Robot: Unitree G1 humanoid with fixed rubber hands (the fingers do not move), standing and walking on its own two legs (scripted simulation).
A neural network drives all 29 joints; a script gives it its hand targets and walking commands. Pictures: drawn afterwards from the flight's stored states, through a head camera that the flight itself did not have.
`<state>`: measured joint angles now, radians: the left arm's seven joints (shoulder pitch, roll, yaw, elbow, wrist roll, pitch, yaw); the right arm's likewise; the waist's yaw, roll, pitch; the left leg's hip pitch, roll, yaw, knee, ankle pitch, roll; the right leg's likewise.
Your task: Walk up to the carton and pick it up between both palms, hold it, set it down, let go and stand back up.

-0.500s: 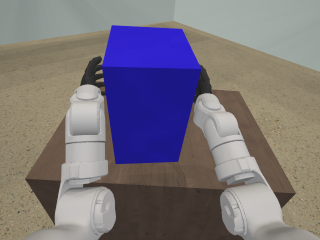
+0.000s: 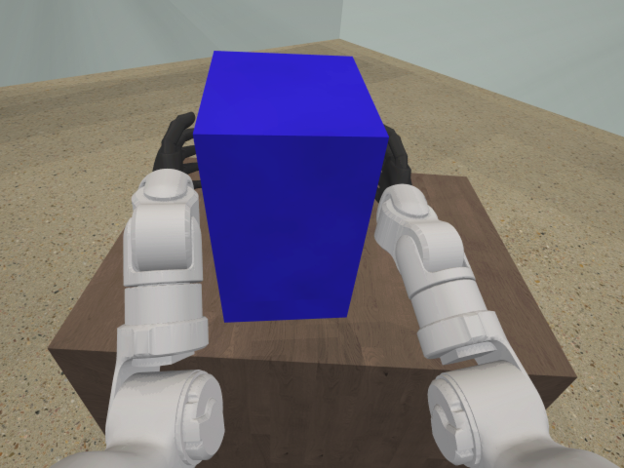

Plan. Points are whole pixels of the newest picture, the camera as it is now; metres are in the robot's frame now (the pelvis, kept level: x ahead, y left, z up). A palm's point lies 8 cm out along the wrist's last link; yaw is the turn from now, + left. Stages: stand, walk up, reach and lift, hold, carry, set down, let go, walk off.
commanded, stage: hold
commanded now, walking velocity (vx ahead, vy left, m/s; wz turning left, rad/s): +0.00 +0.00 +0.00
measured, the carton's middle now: (285, 194) +0.39 +0.02 +0.20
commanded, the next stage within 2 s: none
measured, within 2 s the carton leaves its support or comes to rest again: neither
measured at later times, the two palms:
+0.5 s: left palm (175, 182) +0.36 +0.14 +0.24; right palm (394, 192) +0.36 -0.12 +0.23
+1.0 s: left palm (178, 184) +0.36 +0.14 +0.24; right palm (398, 195) +0.36 -0.12 +0.22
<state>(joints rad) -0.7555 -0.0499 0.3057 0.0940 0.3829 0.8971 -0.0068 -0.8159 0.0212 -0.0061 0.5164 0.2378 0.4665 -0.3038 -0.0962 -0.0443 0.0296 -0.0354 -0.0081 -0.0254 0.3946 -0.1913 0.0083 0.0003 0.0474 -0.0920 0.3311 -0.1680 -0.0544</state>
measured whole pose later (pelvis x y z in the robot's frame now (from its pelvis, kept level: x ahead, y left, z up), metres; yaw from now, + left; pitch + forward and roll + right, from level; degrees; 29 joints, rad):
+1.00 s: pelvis +0.00 -0.01 +0.00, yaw +0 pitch -10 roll +0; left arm -0.73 -0.05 0.30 0.05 0.38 0.90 -0.02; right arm -0.78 0.03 -0.01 0.47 0.23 0.47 -0.31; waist -0.10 -0.05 0.04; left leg -0.03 -0.01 -0.02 0.38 -0.18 0.00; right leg -0.01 0.05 -0.09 0.34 -0.17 -0.06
